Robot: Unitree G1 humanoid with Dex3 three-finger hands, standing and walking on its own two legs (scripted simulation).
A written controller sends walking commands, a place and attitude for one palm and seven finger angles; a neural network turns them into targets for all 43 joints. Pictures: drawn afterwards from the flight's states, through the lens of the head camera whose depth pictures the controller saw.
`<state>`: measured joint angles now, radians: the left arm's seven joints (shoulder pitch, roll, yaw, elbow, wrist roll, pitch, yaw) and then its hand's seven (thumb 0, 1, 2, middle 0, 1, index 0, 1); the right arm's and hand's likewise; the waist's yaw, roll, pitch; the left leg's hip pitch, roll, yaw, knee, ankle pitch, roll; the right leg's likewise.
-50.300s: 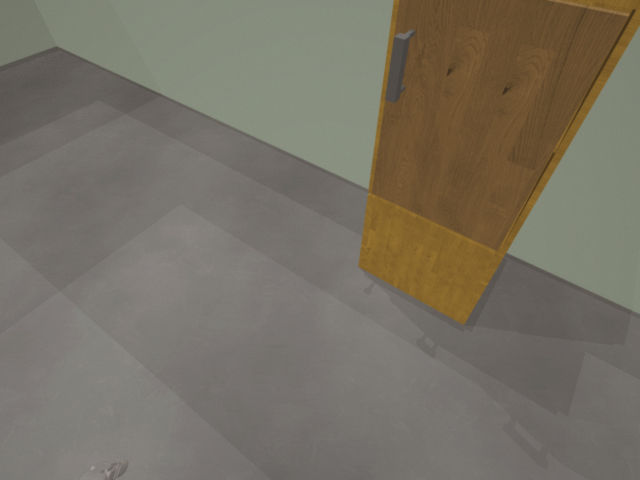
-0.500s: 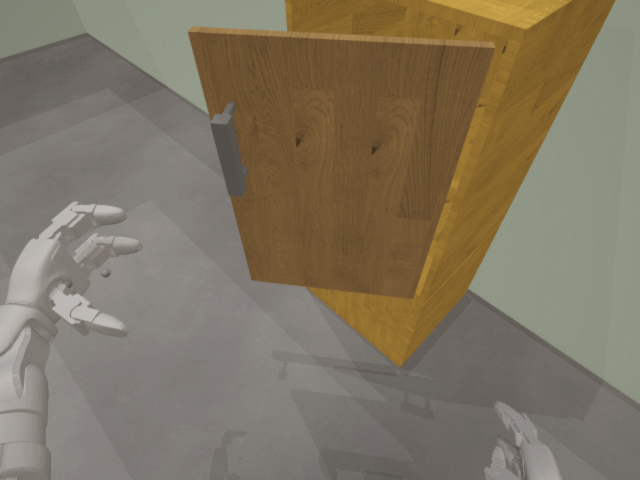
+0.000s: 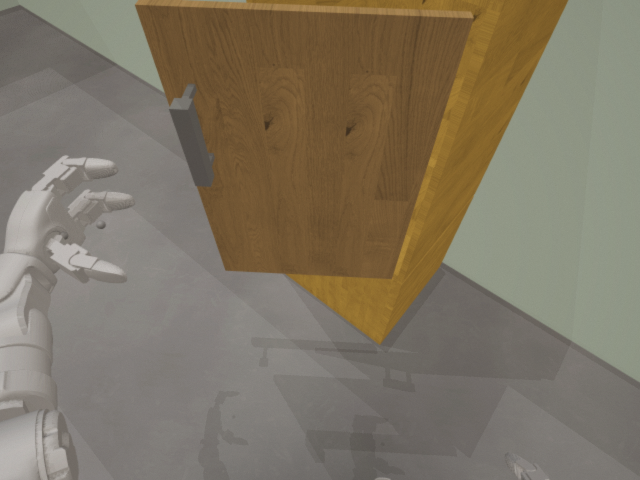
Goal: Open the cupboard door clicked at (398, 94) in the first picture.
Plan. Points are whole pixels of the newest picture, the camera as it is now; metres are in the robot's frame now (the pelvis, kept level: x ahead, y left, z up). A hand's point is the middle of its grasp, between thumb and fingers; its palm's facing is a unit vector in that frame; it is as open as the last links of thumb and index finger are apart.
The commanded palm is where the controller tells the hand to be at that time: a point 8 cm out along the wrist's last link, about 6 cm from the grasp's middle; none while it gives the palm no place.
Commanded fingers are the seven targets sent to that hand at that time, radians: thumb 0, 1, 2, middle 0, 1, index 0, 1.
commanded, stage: move the hooked fingers beside the handle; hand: left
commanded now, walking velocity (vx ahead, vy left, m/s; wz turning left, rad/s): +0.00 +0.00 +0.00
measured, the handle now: (197, 136) +0.57 +0.19 +0.10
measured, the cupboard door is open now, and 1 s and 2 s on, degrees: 37 37 37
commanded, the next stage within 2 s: slide the fingers in behind the handle in 1.74 s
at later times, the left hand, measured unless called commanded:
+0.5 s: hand (133, 181) +0.45 +0.25 +0.11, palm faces -0.04 -1.00 +0.00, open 14.0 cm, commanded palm +0.44 +0.31 +0.11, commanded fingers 0.00 -0.50 0.30 -0.30 -1.20 -0.30 -1.20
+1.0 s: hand (149, 143) +0.53 +0.25 +0.11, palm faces -0.04 -1.00 +0.00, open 14.0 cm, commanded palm +0.50 +0.30 +0.10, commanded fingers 0.00 -0.50 0.30 -0.30 -1.20 -0.30 -1.20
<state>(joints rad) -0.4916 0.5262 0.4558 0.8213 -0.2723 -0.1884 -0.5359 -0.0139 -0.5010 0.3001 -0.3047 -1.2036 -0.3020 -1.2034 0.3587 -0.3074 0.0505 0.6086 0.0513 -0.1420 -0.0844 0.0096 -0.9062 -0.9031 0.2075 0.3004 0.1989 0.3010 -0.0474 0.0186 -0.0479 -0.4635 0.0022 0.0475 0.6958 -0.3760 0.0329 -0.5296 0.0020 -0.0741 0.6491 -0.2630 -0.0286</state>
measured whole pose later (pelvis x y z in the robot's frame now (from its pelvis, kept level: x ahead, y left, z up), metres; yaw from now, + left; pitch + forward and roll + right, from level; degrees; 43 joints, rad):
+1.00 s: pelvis +0.01 +0.01 -0.01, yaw -2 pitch +19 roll -2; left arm -1.00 0.76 0.49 1.28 -0.11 -0.27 -0.48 -0.01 -0.50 0.30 -0.30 -1.20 -0.30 -1.20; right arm 0.45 -0.32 0.06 0.61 0.01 0.05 -0.05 0.00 -0.91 -0.90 0.21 0.30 0.20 0.30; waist -0.19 0.02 -0.06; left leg -0.70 0.03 0.05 0.80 -0.42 0.04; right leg -0.75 0.02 -0.07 0.70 -0.27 -0.02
